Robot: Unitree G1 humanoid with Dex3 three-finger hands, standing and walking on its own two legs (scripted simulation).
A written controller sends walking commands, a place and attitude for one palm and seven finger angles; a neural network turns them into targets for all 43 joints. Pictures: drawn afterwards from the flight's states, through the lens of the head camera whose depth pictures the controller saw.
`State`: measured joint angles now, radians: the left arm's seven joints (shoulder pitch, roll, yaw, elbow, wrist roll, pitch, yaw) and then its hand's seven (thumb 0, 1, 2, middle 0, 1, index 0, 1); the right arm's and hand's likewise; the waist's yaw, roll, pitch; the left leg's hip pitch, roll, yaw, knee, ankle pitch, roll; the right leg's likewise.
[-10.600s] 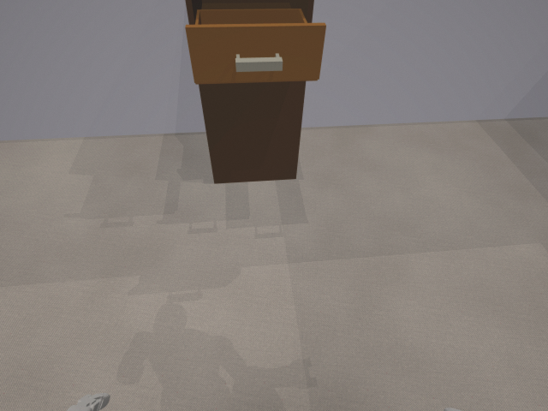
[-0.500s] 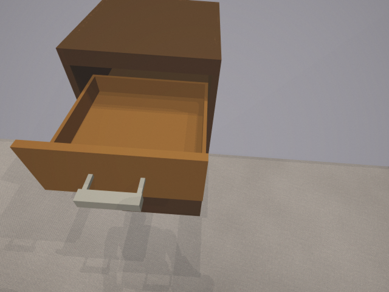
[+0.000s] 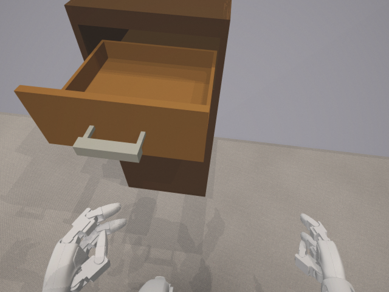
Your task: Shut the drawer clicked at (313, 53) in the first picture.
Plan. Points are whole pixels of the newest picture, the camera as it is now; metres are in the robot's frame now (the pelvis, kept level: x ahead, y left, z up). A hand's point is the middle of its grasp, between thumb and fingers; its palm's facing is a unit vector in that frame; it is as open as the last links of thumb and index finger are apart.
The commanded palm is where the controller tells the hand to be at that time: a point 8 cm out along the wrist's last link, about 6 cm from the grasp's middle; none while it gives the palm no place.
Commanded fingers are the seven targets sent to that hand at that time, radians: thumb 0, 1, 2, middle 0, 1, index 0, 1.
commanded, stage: raise the hand and make a fist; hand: left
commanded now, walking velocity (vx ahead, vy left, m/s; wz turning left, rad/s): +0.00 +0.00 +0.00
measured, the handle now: (112, 141) +0.38 +0.22 +0.10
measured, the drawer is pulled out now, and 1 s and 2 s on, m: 0.30 0.30 0.30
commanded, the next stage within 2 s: bring the fist close to the handle in 1.44 s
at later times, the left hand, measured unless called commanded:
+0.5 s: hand (97, 215) +0.22 +0.18 +0.11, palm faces -0.01 -1.00 -0.06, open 3.4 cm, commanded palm +0.18 +0.23 +0.12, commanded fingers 0.00 0.90 0.90 -1.18 -1.36 -1.18 -1.36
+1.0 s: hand (76, 211) +0.19 +0.18 +0.17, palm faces -0.03 -1.00 -0.07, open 3.2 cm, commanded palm +0.16 +0.23 +0.19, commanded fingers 0.00 0.90 0.90 -1.40 -1.60 -1.40 -1.60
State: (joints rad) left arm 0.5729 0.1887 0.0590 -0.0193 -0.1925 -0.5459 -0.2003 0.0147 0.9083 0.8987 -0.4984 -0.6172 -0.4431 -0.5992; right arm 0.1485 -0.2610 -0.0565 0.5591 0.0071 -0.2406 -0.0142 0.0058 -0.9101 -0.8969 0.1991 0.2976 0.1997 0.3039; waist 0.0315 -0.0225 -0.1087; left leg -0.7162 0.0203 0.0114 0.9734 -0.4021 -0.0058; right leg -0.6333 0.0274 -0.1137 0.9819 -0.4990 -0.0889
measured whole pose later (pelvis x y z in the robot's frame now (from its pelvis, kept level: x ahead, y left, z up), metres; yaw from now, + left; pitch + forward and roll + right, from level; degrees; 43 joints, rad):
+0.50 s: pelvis +0.03 +0.01 +0.03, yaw -1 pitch +6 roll +0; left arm 0.56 0.20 0.16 -0.20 -0.28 -0.27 -0.26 0.01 0.91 0.90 -0.99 -1.16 -0.98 -1.16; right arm 0.30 -0.27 -0.03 0.61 0.05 -0.25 -0.05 0.01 -0.91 -0.90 0.20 0.30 0.20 0.30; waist 0.00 0.04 -0.08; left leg -0.53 0.01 0.03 0.80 -0.37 0.01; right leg -0.45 0.03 -0.08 0.79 -0.45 -0.05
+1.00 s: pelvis +0.02 +0.04 +0.04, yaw +0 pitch +0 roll -1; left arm 0.58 0.22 0.04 -0.54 -0.22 -0.02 -0.17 0.01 0.90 0.90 -1.39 -1.58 -1.38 -1.58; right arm 0.20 -0.20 0.08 0.52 0.05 -0.24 -0.03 0.01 -0.91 -0.90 0.20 0.30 0.20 0.30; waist 0.06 0.05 -0.07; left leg -0.39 -0.02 0.03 0.72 -0.34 0.05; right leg -0.29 0.00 -0.08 0.69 -0.40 -0.02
